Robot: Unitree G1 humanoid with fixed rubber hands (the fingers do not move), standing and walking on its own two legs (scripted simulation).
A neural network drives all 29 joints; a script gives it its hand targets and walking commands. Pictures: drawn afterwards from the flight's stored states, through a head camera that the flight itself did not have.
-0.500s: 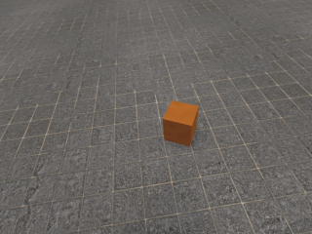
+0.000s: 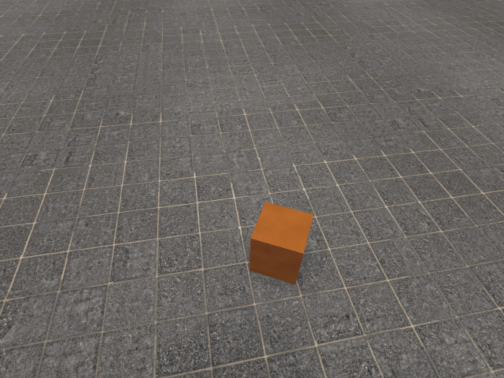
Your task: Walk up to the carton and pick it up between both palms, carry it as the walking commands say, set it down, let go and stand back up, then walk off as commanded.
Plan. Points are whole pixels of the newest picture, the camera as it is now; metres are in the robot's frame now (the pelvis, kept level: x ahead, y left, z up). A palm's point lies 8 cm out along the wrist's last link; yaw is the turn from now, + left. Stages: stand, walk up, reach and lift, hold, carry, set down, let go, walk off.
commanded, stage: walk up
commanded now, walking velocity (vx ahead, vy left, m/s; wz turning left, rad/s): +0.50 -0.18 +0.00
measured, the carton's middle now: (280, 243) +0.80 -0.11 -0.64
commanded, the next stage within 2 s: none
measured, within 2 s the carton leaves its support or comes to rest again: neither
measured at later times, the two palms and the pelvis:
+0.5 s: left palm out of the picture +0.16 +0.18 -0.11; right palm (402, 302) +0.32 -0.29 -0.13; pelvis +0.19 -0.07 +0.00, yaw +0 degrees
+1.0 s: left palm (149, 266) +0.39 +0.24 -0.13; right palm (387, 281) +0.36 -0.26 -0.11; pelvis +0.31 -0.02 +0.00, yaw +0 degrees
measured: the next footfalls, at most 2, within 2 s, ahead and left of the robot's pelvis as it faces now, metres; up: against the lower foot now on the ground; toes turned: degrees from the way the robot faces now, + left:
right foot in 0.20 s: +0.20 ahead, -0.15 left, +0.00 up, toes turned -4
left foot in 0.70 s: +0.37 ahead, +0.10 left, +0.00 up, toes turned +8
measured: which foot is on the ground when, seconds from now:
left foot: down 0.00-0.18, up 0.20-0.68, down 0.70-1.00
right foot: up 0.00-0.18, down 0.20-0.70, up 0.72-1.00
